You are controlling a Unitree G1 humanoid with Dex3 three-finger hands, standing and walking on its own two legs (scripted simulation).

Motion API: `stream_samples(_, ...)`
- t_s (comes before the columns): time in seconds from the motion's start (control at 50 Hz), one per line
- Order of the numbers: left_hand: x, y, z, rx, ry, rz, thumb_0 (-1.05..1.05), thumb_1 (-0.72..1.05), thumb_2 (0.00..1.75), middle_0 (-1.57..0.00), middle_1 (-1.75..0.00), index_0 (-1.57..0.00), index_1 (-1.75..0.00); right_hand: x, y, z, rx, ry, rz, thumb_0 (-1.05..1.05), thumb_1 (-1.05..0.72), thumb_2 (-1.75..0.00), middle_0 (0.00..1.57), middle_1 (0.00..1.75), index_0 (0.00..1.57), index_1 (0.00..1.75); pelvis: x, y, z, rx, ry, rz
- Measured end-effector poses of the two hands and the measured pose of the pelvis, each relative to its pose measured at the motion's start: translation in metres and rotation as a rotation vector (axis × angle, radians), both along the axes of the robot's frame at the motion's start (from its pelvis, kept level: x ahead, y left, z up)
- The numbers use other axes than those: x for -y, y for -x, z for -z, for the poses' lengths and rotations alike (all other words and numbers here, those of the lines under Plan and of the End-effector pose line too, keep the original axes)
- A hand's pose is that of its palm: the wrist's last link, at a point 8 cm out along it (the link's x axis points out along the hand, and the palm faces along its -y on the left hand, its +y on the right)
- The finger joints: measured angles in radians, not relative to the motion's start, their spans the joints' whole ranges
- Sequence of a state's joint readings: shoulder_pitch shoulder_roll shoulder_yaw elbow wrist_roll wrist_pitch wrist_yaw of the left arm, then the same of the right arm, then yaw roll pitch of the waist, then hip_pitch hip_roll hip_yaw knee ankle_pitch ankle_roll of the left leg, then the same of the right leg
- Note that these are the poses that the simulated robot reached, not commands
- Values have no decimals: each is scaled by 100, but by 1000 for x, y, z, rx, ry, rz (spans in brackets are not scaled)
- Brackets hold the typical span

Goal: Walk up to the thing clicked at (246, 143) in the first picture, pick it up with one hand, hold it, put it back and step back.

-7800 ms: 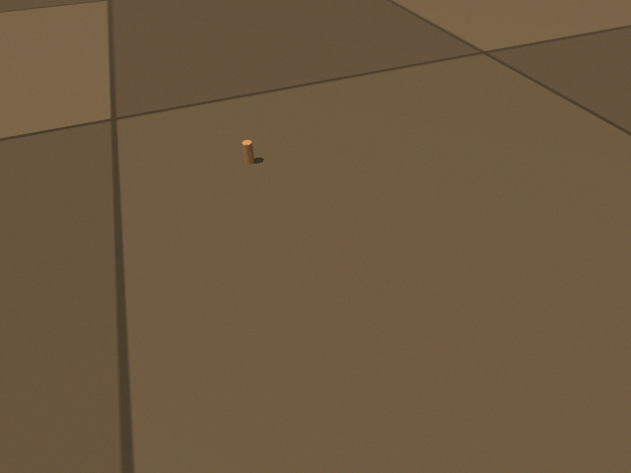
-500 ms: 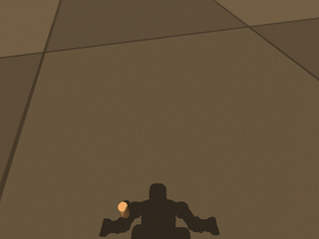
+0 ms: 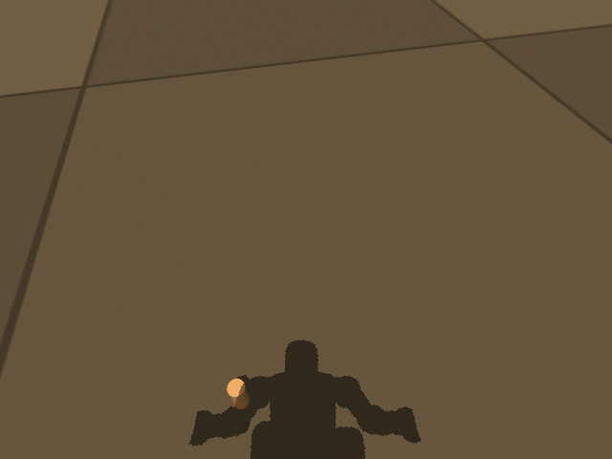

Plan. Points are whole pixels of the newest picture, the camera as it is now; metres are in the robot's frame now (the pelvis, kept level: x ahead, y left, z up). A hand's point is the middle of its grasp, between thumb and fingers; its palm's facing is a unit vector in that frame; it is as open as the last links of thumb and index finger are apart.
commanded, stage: walk up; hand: left
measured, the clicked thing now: (238, 394) +0.44 +0.22 -0.71
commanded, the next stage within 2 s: none
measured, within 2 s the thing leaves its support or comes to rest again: neither
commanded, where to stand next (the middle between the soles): +0.06 -0.01 m, yaw +0 degrees
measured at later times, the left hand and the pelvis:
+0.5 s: hand out of the picture -0.06 +0.29 -0.15, palm faces +0.09 -0.88 -0.46, open 7.4 cm; pelvis -0.07 +0.01 -0.02, yaw +5 degrees
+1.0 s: hand out of the picture +0.07 +0.26 -0.16, palm faces -0.02 -0.91 -0.41, open 7.4 cm; pelvis -0.04 -0.01 -0.03, yaw +1 degrees
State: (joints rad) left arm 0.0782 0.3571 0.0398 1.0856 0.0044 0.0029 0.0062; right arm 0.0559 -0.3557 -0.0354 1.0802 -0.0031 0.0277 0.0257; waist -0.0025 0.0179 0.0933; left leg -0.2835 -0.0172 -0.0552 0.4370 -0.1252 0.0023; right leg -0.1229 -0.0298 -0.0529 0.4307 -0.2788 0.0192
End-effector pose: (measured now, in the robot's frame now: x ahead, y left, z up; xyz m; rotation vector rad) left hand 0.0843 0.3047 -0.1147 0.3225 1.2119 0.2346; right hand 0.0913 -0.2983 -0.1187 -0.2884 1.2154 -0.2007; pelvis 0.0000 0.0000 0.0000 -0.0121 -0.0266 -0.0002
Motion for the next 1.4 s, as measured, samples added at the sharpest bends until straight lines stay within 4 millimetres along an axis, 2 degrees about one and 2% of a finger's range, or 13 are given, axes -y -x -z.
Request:
stream_samples(0.16,-14,21,3,-2,-65,-5,1,91,89,-20,-30,-20,-30,9,4,11,36,10,-17,1,-90,-90,21,30,20,30,2,34,14,2,-15,-4)
stream_samples(0.28,-12,84,1,-47,-133,-23,0,91,89,-20,-30,-20,-30,21,1,32,89,6,-44,1,-90,-90,21,30,20,30,12,60,30,-15,-28,10)
stream_samples(0.38,-12,132,-10,-112,-146,-66,1,91,89,-20,-30,-20,-30,9,21,35,59,-29,-75,1,-91,-90,20,30,20,30,7,69,21,-17,-40,-30)
stream_samples(0.48,-21,151,-14,-48,-116,-102,1,90,89,-21,-30,-20,-30,-7,44,31,-25,-37,-137,1,-91,-90,20,30,20,30,-3,67,17,-18,-40,-86)
stream_samples(0.58,-40,168,4,-65,-58,-118,1,90,89,-20,-30,-20,-30,-26,37,15,45,0,-158,1,-90,-90,21,30,20,30,-18,62,21,22,-78,-65)
stream_samples(0.64,-39,163,8,-103,-23,-115,1,91,89,-20,-30,-20,-30,-28,39,-5,121,17,-130,1,-90,-90,21,30,21,30,-23,52,13,29,-45,-77)
stream_samples(0.78,-32,103,6,0,19,-43,1,91,89,-20,-30,-20,-30,-2,49,-28,118,102,-79,1,-90,-90,21,30,21,30,-18,33,5,56,-30,-52)
stream_samples(0.86,-20,67,8,28,1,-11,1,91,89,-20,-30,-20,-30,13,44,-14,89,103,-39,1,-90,-90,21,30,21,30,-8,28,13,62,-37,-32)
stream_samples(0.94,-6,38,11,42,-38,17,1,91,89,-20,-30,-20,-30,24,29,19,67,66,-3,1,-90,-90,21,30,20,30,4,25,30,52,-24,-19)
stream_samples(1.06,9,17,-2,101,-63,78,1,91,89,-20,-30,-20,-30,9,36,41,16,7,-26,1,-91,-90,20,30,20,30,4,50,28,32,-40,-20)
stream_samples(1.24,-13,24,-8,229,-82,59,1,90,89,-21,-30,-20,-30,-1,111,44,-101,27,-58,0,-90,-90,21,30,20,30,-12,78,36,22,-18,-76)
stream_samples(1.32,-35,49,5,220,-58,22,0,91,89,-21,-30,-20,-30,-5,151,27,-114,66,-28,0,-90,-90,21,30,21,30,-25,96,36,52,-46,-44)
stream_samples(1.4,-48,86,6,116,-28,-14,1,91,89,-20,-30,-20,-30,-7,181,0,-118,110,10,1,-90,-90,21,30,21,30,-33,103,19,36,19,-60)
